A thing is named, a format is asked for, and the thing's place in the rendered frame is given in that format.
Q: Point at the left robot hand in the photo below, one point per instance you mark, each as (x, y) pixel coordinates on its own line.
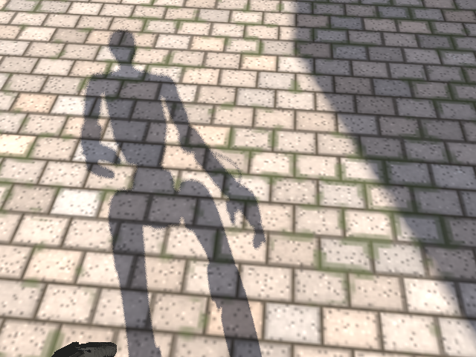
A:
(91, 349)

